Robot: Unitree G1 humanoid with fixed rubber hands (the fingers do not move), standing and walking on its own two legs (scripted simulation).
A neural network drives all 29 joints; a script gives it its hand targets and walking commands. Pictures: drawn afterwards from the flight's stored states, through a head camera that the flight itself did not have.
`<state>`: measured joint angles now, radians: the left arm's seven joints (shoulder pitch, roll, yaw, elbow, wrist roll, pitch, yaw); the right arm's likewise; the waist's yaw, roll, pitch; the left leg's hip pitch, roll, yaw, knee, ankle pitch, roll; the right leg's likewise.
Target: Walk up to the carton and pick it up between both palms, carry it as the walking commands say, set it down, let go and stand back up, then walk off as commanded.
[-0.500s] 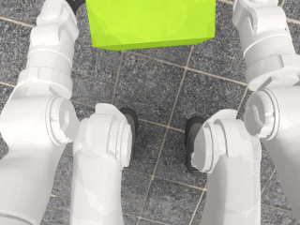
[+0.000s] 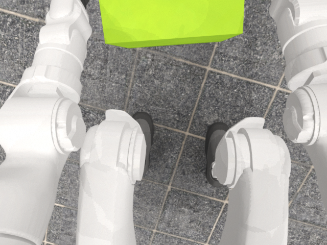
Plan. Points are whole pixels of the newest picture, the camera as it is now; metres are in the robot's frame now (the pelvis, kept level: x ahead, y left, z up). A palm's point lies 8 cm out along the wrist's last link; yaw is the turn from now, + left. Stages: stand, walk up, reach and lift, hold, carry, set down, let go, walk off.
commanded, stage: set down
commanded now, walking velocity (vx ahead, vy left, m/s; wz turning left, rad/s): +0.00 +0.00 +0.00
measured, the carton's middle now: out of the picture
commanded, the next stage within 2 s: let go in 1.72 s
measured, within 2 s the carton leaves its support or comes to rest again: neither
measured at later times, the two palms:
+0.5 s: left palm out of the picture +0.52 +0.24 -0.15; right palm out of the picture +0.57 -0.17 -0.15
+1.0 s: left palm out of the picture +0.53 +0.24 -0.01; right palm out of the picture +0.58 -0.17 +0.00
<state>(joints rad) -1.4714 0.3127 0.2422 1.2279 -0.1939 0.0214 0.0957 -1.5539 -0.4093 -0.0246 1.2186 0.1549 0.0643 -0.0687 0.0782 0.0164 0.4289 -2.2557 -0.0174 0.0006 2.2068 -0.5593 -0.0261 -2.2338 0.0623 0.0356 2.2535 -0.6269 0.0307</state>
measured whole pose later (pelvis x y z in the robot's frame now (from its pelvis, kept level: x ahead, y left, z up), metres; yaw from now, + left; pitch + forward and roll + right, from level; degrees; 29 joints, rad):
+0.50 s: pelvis +0.00 +0.00 +0.00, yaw +0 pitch +37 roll +1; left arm -1.37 0.37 0.19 1.10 -0.27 0.03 0.10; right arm -1.46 -0.47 -0.01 1.11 0.21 0.08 -0.05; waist 0.07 0.00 0.33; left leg -2.28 -0.03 0.00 2.19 -0.56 -0.03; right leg -2.25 0.05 0.03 2.24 -0.64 0.02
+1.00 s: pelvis +0.02 +0.00 +0.10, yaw +0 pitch +46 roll -1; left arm -1.19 0.29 0.28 0.88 -0.14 0.15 0.08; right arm -1.31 -0.43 -0.17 1.02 0.09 0.16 0.00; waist 0.08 -0.01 0.02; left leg -2.13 -0.03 -0.02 1.86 -0.53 -0.02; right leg -2.09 0.03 0.02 1.89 -0.60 0.02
